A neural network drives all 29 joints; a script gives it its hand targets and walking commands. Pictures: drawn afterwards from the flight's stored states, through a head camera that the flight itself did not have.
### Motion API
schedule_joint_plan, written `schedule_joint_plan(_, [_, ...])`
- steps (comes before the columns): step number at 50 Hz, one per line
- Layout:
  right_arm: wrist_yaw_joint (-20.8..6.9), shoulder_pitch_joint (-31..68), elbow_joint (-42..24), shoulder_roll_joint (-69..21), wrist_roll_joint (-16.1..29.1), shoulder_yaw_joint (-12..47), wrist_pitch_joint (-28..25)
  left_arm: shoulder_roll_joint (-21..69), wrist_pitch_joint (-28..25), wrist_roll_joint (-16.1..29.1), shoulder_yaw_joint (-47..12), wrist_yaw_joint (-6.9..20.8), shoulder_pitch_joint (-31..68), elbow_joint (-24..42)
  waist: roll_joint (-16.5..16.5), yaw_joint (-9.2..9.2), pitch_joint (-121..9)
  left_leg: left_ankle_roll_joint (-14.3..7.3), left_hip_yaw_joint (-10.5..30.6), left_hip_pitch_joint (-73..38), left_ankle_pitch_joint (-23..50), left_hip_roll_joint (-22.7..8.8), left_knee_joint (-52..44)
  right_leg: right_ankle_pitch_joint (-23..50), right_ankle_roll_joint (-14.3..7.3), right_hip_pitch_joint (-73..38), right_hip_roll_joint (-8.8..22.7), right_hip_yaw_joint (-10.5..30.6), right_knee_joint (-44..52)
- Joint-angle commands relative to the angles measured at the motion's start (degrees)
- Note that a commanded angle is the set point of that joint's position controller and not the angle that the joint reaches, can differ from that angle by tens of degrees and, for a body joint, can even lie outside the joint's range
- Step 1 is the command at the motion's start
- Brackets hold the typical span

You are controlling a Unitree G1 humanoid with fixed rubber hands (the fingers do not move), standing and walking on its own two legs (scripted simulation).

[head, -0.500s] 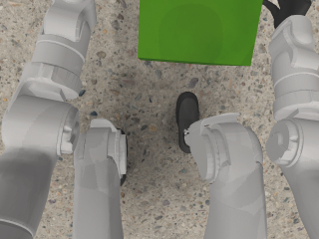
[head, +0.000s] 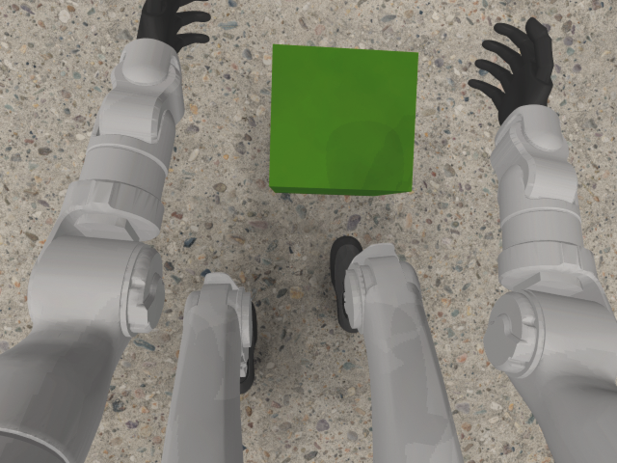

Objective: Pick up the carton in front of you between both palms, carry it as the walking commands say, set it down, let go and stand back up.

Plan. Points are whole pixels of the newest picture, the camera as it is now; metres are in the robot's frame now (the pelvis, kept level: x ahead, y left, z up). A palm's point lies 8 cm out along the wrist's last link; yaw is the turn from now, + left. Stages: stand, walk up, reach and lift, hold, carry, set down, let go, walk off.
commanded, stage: set down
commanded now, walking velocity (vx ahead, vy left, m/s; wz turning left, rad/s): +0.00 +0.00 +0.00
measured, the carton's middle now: (333, 135) +0.49 -0.12 -0.38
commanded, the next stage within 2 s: let go in 0.38 s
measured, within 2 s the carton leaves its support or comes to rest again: neither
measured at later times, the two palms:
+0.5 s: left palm out of the picture +0.55 +0.09 +0.04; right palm out of the picture +0.44 -0.30 +0.03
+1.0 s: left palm out of the picture +0.39 +0.15 +0.15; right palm out of the picture +0.29 -0.29 +0.16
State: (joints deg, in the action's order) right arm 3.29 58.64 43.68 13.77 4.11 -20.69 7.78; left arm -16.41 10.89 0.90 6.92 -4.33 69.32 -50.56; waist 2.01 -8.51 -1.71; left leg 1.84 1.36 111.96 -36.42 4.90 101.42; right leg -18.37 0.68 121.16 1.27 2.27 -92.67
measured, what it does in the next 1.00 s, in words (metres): rises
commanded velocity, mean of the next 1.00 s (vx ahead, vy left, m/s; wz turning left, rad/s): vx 0.00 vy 0.00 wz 0.00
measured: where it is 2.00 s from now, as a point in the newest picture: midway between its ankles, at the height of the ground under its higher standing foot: (295, 330)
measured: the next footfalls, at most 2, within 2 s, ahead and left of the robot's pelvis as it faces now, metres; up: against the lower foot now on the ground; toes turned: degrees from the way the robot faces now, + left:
none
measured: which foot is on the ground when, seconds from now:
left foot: down 0.00-1.00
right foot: down 0.00-1.00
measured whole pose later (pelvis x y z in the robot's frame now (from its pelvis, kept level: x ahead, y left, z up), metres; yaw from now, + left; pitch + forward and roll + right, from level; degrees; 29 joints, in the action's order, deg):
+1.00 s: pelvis +0.09 -0.03 +0.24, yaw -3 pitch +19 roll +1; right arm -4.4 -0.5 24.4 12.4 0.7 -3.8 2.1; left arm -8.2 1.1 -4.4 8.1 -1.0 9.1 -33.2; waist 0.0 -4.8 -0.7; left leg 2.4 4.0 36.6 -23.2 0.1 41.0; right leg -11.8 -1.6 46.3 -1.2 -0.2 -39.3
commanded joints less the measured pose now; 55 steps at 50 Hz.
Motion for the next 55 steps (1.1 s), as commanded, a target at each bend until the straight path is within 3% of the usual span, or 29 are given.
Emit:
schedule_joint_plan(1, [-0.7, 8.3, -8.6, 8.1, -0.2, -1.3, -0.3, -4.3, -0.3, -0.7, 0.7, 0.0, 14.2, 9.4, 4.9, -3.04, -64.6, 0.2, -6.2, -17.8, 10.2, 2.3, -17.3, 18.0, 1.8, -56.8, -3.1, -7.6, 6.0])
schedule_joint_plan(22, [-3.6, -2.6, -8.6, 2.8, -5.0, -1.6, -2.0, -1.5, -3.3, -3.9, 5.3, 3.6, 0.2, 5.7, 1.6, -0.71, -56.4, 0.6, -3.3, -30.5, 19.1, 1.4, -40.5, 25.9, 1.2, -76.4, -3.4, -4.8, 27.8])
schedule_joint_plan(29, [-6.8, -18.3, -13.7, 3.1, -9.3, 1.9, -2.3, 4.3, -3.8, -7.9, 6.7, 0.1, -18.1, 13.8, -0.3, 0.42, -57.7, 1.3, -3.0, -40.9, 24.4, 1.7, -48.6, 30.0, -0.1, -91.8, -3.2, -4.0, 34.5])
schedule_joint_plan(34, [-8.6, -28.4, -18.7, 4.8, -9.1, 6.1, -3.1, 6.0, -5.2, -7.5, 5.7, -1.4, -28.8, 23.1, -2.1, 0.59, -48.4, 0.8, -2.6, -46.3, 19.9, 1.3, -55.1, 26.9, -0.7, -100.1, -2.8, -2.2, 40.6])
schedule_joint_plan(37, [-9.1, -34.9, -19.8, 4.4, -7.1, 8.9, -3.9, 5.9, -6.6, -6.1, 4.4, -0.8, -34.8, 25.3, -2.2, 1.04, -41.5, 0.3, -2.7, -49.0, 16.9, 0.6, -58.2, 23.5, -0.7, -104.0, -2.4, -0.8, 44.3])
schedule_joint_plan(42, [-9.1, -46.5, -20.4, 2.9, -4.5, 13.0, -5.4, 4.7, -8.8, -5.5, 3.4, 1.4, -46.4, 23.5, -3.3, 2.82, -32.0, -0.6, -2.6, -52.8, 14.9, -0.5, -61.8, 20.5, -0.4, -111.7, -1.7, 1.4, 49.3])
schedule_joint_plan(49, [-7.3, -61.4, -25.6, 2.5, -3.1, 16.4, -7.0, 3.1, -11.2, -5.2, 2.0, 3.6, -61.4, 22.0, -5.6, 4.43, -23.2, -1.6, -2.1, -62.8, 17.5, -1.2, -68.9, 28.0, 0.5, -121.9, -1.0, 2.2, 55.3])
schedule_joint_plan(55, [-6.7, -69.3, -28.4, 2.9, -3.2, 17.4, -7.4, 2.4, -12.2, -4.2, 0.2, 4.7, -70.4, 25.1, -2.8, 5.98, -13.7, -1.7, -1.3, -76.8, 22.0, -2.1, -76.1, 28.6, 0.7, -125.0, -2.1, 0.1, 61.0])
